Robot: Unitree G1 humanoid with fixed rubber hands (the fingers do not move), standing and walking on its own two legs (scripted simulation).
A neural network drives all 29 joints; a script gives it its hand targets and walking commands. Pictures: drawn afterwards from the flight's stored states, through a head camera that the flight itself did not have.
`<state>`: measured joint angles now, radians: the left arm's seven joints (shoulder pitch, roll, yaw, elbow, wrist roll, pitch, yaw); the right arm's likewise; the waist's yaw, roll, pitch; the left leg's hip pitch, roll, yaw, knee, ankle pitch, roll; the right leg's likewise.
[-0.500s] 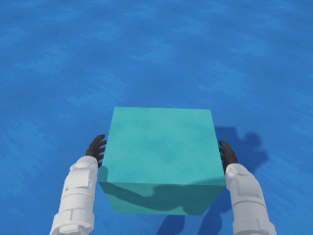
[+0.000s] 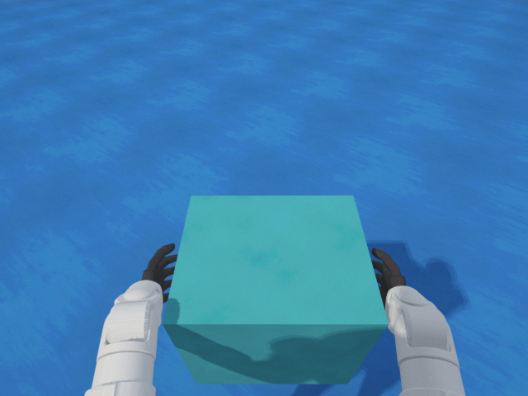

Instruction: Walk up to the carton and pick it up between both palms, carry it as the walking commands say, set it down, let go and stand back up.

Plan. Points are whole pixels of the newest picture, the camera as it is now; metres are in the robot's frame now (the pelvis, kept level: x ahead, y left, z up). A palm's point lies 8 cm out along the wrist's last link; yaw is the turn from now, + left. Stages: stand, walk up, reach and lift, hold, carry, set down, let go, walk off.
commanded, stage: reach and lift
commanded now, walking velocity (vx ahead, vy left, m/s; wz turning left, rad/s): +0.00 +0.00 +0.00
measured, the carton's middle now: (272, 293) +0.31 -0.01 -0.03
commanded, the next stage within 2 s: hold in 0.90 s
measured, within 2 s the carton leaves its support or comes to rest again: neither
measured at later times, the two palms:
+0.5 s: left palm (140, 292) +0.28 +0.20 +0.04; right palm (379, 290) +0.27 -0.18 +0.03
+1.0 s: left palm (142, 300) +0.27 +0.19 +0.03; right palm (384, 295) +0.26 -0.18 +0.03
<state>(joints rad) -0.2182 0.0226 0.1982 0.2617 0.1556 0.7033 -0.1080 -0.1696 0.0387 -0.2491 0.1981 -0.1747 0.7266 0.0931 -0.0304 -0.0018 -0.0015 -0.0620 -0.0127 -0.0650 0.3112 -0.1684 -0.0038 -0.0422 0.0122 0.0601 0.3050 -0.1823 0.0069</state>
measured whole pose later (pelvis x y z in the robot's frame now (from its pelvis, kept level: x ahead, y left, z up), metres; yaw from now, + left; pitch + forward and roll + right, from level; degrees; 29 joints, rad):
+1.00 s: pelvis +0.00 +0.00 +0.00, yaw +0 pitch -5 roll +0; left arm -0.15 0.02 0.20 0.13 0.15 0.74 -0.11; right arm -0.11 0.04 -0.21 0.11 -0.18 0.73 0.10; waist 0.01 0.00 0.04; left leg -0.04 -0.01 -0.06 0.28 -0.16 -0.01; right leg -0.02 0.01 0.07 0.28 -0.17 0.00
